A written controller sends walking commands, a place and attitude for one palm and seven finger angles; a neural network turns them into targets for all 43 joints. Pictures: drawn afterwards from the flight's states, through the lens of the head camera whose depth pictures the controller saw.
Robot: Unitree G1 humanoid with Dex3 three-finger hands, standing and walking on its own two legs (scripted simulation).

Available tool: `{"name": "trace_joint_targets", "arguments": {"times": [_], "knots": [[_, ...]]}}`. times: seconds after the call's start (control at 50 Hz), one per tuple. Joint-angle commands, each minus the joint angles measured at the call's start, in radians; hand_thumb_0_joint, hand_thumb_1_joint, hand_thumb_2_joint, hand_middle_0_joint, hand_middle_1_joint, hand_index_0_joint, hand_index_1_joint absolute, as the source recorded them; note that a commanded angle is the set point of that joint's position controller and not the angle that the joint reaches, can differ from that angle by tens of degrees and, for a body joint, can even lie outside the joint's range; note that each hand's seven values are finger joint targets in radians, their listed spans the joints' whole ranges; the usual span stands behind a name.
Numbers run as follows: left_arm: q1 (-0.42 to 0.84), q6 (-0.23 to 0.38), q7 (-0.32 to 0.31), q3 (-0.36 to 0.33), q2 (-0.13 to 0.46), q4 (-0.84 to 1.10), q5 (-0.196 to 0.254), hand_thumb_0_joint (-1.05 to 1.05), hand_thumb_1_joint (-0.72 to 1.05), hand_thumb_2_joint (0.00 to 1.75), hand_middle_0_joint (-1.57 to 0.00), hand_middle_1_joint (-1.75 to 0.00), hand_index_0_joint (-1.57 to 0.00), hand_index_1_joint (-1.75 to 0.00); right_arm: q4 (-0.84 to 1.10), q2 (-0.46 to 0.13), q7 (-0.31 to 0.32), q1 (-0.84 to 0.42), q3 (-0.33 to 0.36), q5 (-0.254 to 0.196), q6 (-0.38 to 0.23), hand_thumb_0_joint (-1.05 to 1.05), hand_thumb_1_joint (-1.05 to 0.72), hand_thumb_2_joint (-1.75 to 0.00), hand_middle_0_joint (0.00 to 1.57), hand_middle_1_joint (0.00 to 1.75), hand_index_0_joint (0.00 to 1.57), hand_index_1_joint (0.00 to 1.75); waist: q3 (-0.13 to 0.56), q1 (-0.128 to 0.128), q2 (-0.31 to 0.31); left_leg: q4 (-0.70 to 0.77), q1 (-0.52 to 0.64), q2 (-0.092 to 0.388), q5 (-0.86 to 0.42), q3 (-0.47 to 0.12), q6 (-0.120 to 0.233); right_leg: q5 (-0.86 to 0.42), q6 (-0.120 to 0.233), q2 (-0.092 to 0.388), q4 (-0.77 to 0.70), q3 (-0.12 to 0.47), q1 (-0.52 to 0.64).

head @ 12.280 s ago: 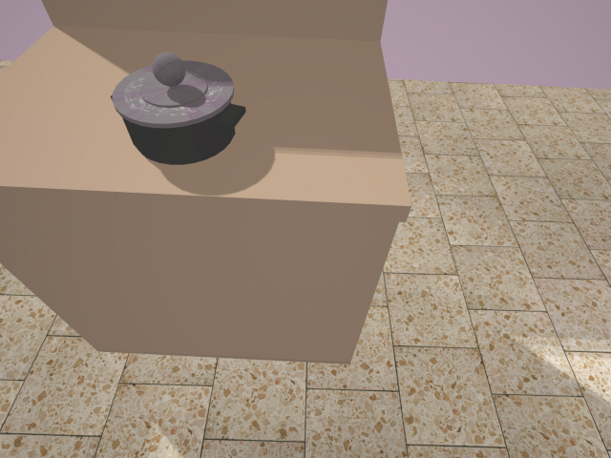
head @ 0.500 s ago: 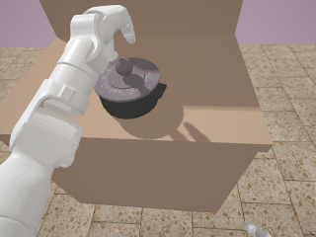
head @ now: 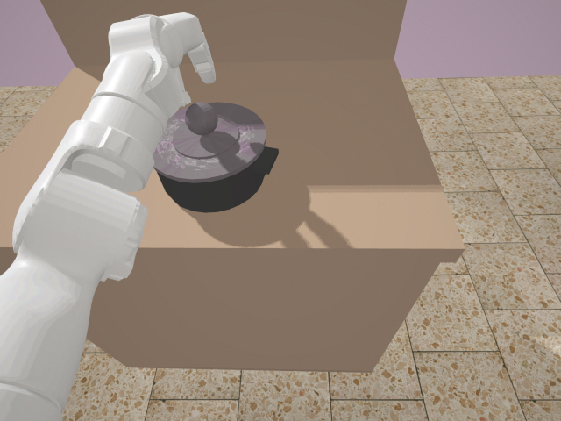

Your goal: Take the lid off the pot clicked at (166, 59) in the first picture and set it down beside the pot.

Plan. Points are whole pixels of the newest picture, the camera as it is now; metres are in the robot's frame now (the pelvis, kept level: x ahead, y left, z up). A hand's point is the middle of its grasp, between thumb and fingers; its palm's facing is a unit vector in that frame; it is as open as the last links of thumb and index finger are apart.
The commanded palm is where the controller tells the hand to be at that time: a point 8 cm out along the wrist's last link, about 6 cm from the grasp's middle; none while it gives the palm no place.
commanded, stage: lower the open fingers around the knob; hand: left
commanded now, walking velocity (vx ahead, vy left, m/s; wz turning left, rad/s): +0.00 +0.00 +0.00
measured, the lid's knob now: (201, 118) +0.52 +0.11 +0.16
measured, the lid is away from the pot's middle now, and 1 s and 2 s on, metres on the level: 0.00 0.00 0.00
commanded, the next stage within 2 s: close the fingers and squeeze the knob in 1.32 s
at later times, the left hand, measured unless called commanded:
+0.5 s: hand (192, 105) +0.49 +0.11 +0.21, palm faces -0.33 -0.09 -0.94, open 9.8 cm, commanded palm +0.47 +0.12 +0.26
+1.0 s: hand (195, 117) +0.48 +0.11 +0.19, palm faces -0.36 -0.07 -0.93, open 9.9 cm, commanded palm +0.48 +0.11 +0.24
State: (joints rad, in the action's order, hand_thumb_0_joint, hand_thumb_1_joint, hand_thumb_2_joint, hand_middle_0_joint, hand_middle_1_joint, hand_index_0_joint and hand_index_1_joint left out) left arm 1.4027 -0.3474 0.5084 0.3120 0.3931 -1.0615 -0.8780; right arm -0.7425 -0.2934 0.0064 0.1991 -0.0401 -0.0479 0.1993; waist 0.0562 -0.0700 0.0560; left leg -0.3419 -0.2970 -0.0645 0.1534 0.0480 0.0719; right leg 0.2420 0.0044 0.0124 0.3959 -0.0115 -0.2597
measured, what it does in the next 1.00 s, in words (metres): stands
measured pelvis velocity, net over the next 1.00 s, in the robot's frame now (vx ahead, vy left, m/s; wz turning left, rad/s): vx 0.00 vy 0.00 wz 0.00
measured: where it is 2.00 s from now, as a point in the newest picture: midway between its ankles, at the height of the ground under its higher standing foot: outside the picture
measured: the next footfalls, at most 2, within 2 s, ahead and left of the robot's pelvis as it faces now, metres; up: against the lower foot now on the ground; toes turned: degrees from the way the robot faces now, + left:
none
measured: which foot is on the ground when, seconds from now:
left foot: down 0.00-1.00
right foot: down 0.00-1.00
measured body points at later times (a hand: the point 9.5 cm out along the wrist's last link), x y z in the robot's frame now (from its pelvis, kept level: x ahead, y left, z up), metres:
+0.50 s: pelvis +0.01 +0.00 +0.00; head +0.04 -0.02 +0.45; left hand +0.50 +0.11 +0.26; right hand +0.12 -0.26 -0.14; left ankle +0.01 +0.08 -0.74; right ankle -0.03 -0.12 -0.74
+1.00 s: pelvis +0.00 +0.00 +0.00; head +0.04 -0.02 +0.45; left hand +0.50 +0.11 +0.25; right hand +0.08 -0.27 -0.14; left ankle +0.01 +0.08 -0.74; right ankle -0.03 -0.12 -0.74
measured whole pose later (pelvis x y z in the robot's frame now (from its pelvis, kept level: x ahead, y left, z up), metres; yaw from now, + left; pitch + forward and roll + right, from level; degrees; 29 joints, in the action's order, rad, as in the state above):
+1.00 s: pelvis +0.00 +0.00 +0.00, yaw +0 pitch +7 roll +0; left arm 1.34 -0.34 0.48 0.36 0.35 -1.09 -0.88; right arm -0.76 -0.29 0.02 0.20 -0.02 -0.04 0.21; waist 0.07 -0.08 0.05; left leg -0.39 -0.34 -0.06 0.18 0.04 0.07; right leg 0.26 0.01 0.01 0.43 -0.02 -0.29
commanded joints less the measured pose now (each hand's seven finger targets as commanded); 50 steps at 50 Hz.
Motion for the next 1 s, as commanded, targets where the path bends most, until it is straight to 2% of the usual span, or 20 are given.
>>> {"name": "trace_joint_targets", "arguments": {"times": [0.0, 0.04, 0.12, 0.18, 0.24, 0.26, 0.32, 0.36, 0.42, 0.5, 0.54, 0.6, 0.62, 0.68, 0.72, 0.8, 0.82, 0.88, 0.9, 0.98], "knots": [[0.638, 0.016, -0.036, 0.027, 0.110, 0.286, -0.001, 0.00, -0.38, 1.73, -0.89, -0.08, -0.89, -0.08, 0.129, -0.124, 0.003, -0.069, 0.053, -0.002, -0.055, 0.00, -0.90, -0.90, 0.20, 0.30, 0.20, 0.30, 0.412, -0.015, -0.082, -0.033, 0.325, -0.012, -0.295, -0.061, -0.001, -0.332, 0.042, -0.050, -0.039, -0.003, 0.016], [0.642, 0.025, -0.038, 0.013, 0.118, 0.308, -0.015, 0.00, -0.38, 1.73, -0.89, -0.08, -0.89, -0.08, 0.122, -0.123, 0.000, -0.060, 0.059, 0.005, -0.072, 0.00, -0.90, -0.90, 0.20, 0.30, 0.20, 0.30, 0.473, -0.018, -0.047, -0.057, 0.396, -0.005, -0.364, -0.082, -0.006, -0.323, 0.041, -0.058, -0.032, 0.001, -0.006], [0.536, 0.011, -0.038, -0.097, 0.248, 0.179, -0.034, 0.00, -0.38, 1.73, -0.89, -0.08, -0.89, -0.08, 0.096, -0.137, 0.004, -0.026, 0.053, 0.009, -0.059, 0.00, -0.90, -0.90, 0.20, 0.30, 0.20, 0.30, 0.439, 0.005, -0.142, -0.048, 0.292, -0.014, -0.334, -0.062, -0.001, -0.377, 0.039, -0.056, -0.021, 0.000, 0.056], [0.528, 0.005, -0.039, -0.035, 0.170, 0.160, -0.026, 0.00, -0.38, 1.73, -0.89, -0.08, -0.89, -0.08, 0.102, -0.132, 0.006, -0.040, 0.053, 0.002, -0.055, 0.00, -0.90, -0.90, 0.20, 0.30, 0.20, 0.30, 0.382, -0.004, -0.153, -0.044, 0.273, -0.014, -0.312, -0.050, 0.005, -0.373, 0.037, -0.053, -0.025, -0.002, 0.029], [0.558, 0.012, -0.039, 0.005, 0.109, 0.233, -0.022, 0.00, -0.38, 1.73, -0.89, -0.08, -0.89, -0.08, 0.111, -0.130, -0.001, -0.046, 0.060, 0.007, -0.055, 0.00, -0.90, -0.90, 0.20, 0.30, 0.20, 0.30, 0.440, -0.009, -0.069, -0.069, 0.354, -0.006, -0.427, -0.066, -0.005, -0.386, 0.040, -0.055, -0.017, -0.001, -0.004], [0.536, 0.009, -0.043, -0.051, 0.166, 0.214, -0.025, 0.00, -0.38, 1.73, -0.89, -0.08, -0.89, -0.08, 0.104, -0.132, 0.000, -0.034, 0.062, 0.011, -0.054, 0.00, -0.90, -0.90, 0.20, 0.30, 0.20, 0.30, 0.447, -0.003, -0.107, -0.073, 0.345, -0.007, -0.422, -0.066, -0.002, -0.396, 0.037, -0.059, -0.017, 0.000, 0.016], [0.532, 0.010, -0.045, -0.090, 0.233, 0.213, -0.031, 0.00, -0.38, 1.73, -0.89, -0.08, -0.89, -0.08, 0.108, -0.134, 0.004, -0.039, 0.056, 0.010, -0.048, 0.00, -0.90, -0.90, 0.20, 0.30, 0.20, 0.30, 0.470, 0.003, -0.130, -0.073, 0.314, -0.011, -0.422, -0.056, 0.003, -0.443, 0.034, -0.053, -0.008, 0.007, 0.061], [0.545, 0.012, -0.044, -0.074, 0.216, 0.233, -0.033, 0.00, -0.38, 1.73, -0.89, -0.08, -0.89, -0.08, 0.118, -0.127, 0.006, -0.048, 0.056, 0.009, -0.049, 0.00, -0.90, -0.90, 0.20, 0.30, 0.20, 0.30, 0.488, 0.005, -0.130, -0.080, 0.314, -0.012, -0.443, -0.050, 0.007, -0.466, 0.033, -0.050, 0.001, 0.011, 0.070], [0.503, 0.012, -0.038, 0.000, 0.110, 0.250, -0.020, 0.00, -0.38, 1.73, -0.89, -0.08, -0.89, -0.08, 0.122, -0.124, -0.001, -0.053, 0.061, 0.006, -0.043, 0.00, -0.90, -0.90, 0.20, 0.30, 0.20, 0.30, 0.465, -0.008, -0.095, -0.096, 0.363, -0.003, -0.516, -0.063, -0.002, -0.442, 0.033, -0.054, -0.003, 0.002, 0.008], [0.428, 0.008, -0.037, -0.056, 0.170, 0.218, -0.003, 0.00, -0.38, 1.73, -0.89, -0.08, -0.89, -0.08, 0.122, -0.134, 0.000, -0.054, 0.058, 0.007, -0.034, 0.00, -0.90, -0.90, 0.20, 0.30, 0.20, 0.30, 0.436, 0.003, -0.119, -0.095, 0.320, -0.009, -0.469, -0.052, 0.001, -0.457, 0.035, -0.055, -0.001, 0.000, 0.030], [0.475, 0.005, -0.035, -0.032, 0.150, 0.212, -0.013, 0.00, -0.38, 1.73, -0.89, -0.08, -0.89, -0.08, 0.117, -0.127, 0.004, -0.058, 0.054, 0.005, -0.028, 0.00, -0.90, -0.90, 0.20, 0.30, 0.20, 0.30, 0.411, -0.009, -0.146, -0.083, 0.295, -0.014, -0.403, -0.046, 0.006, -0.435, 0.032, -0.053, -0.006, -0.001, 0.026], [0.531, 0.015, -0.037, 0.027, 0.079, 0.292, 0.000, 0.00, -0.38, 1.73, -0.89, -0.08, -0.89, -0.08, 0.122, -0.123, 0.004, -0.072, 0.059, 0.004, -0.027, 0.00, -0.90, -0.90, 0.20, 0.30, 0.20, 0.30, 0.433, -0.023, -0.080, -0.093, 0.357, -0.009, -0.438, -0.059, 0.000, -0.416, 0.037, -0.055, -0.012, -0.002, -0.016], [0.506, 0.010, -0.044, -0.006, 0.115, 0.253, -0.016, 0.00, -0.38, 1.73, -0.89, -0.08, -0.89, -0.08, 0.112, -0.123, 0.004, -0.060, 0.060, 0.007, -0.026, 0.00, -0.90, -0.90, 0.20, 0.30, 0.20, 0.30, 0.438, -0.018, -0.085, -0.094, 0.357, -0.006, -0.419, -0.061, -0.001, -0.388, 0.036, -0.058, -0.010, -0.001, -0.020], [0.420, -0.001, -0.044, -0.003, 0.105, 0.101, -0.016, 0.00, -0.38, 1.73, -0.89, -0.08, -0.89, -0.08, 0.096, -0.126, 0.012, -0.056, 0.045, -0.002, -0.017, 0.00, -0.90, -0.90, 0.20, 0.30, 0.20, 0.30, 0.338, -0.022, -0.153, -0.066, 0.249, -0.014, -0.272, -0.048, -0.001, -0.337, 0.037, -0.061, -0.011, -0.010, -0.021], [0.465, 0.004, -0.052, -0.026, 0.138, 0.143, -0.011, 0.00, -0.38, 1.73, -0.89, -0.08, -0.89, -0.08, 0.092, -0.132, 0.014, -0.056, 0.049, 0.000, -0.013, 0.00, -0.90, -0.90, 0.20, 0.30, 0.20, 0.30, 0.390, -0.020, -0.144, -0.064, 0.256, -0.013, -0.272, -0.046, 0.000, -0.357, 0.037, -0.054, -0.006, -0.004, 0.005], [0.484, 0.015, -0.057, 0.018, 0.078, 0.166, -0.007, 0.00, -0.38, 1.73, -0.89, -0.08, -0.89, -0.08, 0.093, -0.130, 0.014, -0.051, 0.056, 0.002, -0.014, 0.00, -0.90, -0.90, 0.20, 0.30, 0.20, 0.30, 0.431, -0.029, -0.098, -0.083, 0.294, -0.009, -0.313, -0.051, -0.002, -0.360, 0.040, -0.056, -0.002, -0.005, -0.015], [0.494, 0.018, -0.061, -0.028, 0.135, 0.182, -0.020, 0.00, -0.38, 1.73, -0.89, -0.08, -0.89, -0.08, 0.094, -0.130, 0.013, -0.050, 0.055, 0.006, -0.014, 0.00, -0.90, -0.90, 0.20, 0.30, 0.20, 0.30, 0.466, -0.020, -0.102, -0.084, 0.304, -0.006, -0.327, -0.054, -0.003, -0.364, 0.038, -0.057, 0.003, 0.001, 0.000], [0.495, 0.020, -0.057, -0.006, 0.108, 0.147, -0.019, 0.00, -0.38, 1.73, -0.89, -0.08, -0.89, -0.08, 0.088, -0.127, 0.016, -0.042, 0.054, 0.003, -0.016, 0.00, -0.90, -0.90, 0.20, 0.30, 0.20, 0.30, 0.435, -0.029, -0.100, -0.084, 0.295, -0.007, -0.326, -0.054, -0.004, -0.354, 0.038, -0.060, 0.002, -0.004, -0.020], [0.495, 0.024, -0.053, 0.028, 0.060, 0.166, -0.002, 0.00, -0.38, 1.73, -0.89, -0.08, -0.89, -0.08, 0.089, -0.130, 0.014, -0.043, 0.059, 0.003, -0.017, 0.00, -0.90, -0.90, 0.20, 0.30, 0.20, 0.30, 0.429, -0.035, -0.095, -0.086, 0.311, -0.004, -0.355, -0.061, -0.006, -0.358, 0.041, -0.061, -0.001, -0.010, -0.035], [0.489, 0.020, -0.052, -0.030, 0.139, 0.120, -0.010, 0.00, -0.38, 1.73, -0.89, -0.08, -0.89, -0.08, 0.079, -0.138, 0.021, -0.030, 0.055, 0.003, -0.022, 0.00, -0.90, -0.90, 0.20, 0.30, 0.20, 0.30, 0.390, -0.030, -0.148, -0.066, 0.257, -0.010, -0.253, -0.050, 0.003, -0.334, 0.036, -0.063, -0.010, -0.004, -0.017]]}}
